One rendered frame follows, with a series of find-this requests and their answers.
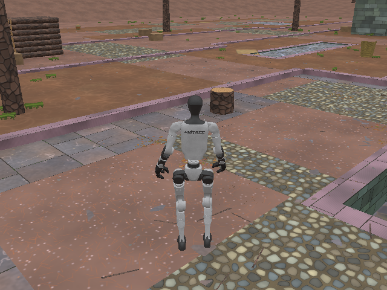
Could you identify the robot right forearm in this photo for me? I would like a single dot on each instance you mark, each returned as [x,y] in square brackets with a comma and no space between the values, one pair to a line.
[220,157]

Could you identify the left robot hand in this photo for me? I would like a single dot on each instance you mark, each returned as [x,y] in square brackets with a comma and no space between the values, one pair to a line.
[158,170]

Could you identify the right robot hand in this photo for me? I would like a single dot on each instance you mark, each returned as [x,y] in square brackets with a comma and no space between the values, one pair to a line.
[223,166]

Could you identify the robot left forearm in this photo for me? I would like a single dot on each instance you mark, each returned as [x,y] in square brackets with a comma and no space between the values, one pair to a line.
[163,158]

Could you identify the humanoid robot head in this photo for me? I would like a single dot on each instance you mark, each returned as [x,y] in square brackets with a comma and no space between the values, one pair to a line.
[194,104]

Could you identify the robot right upper arm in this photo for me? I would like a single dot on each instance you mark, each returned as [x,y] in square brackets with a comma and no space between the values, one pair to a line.
[213,128]

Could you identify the robot left upper arm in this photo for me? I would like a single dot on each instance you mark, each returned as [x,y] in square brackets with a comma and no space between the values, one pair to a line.
[175,127]

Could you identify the robot right shin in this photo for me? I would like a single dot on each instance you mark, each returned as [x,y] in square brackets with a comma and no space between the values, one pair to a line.
[207,219]

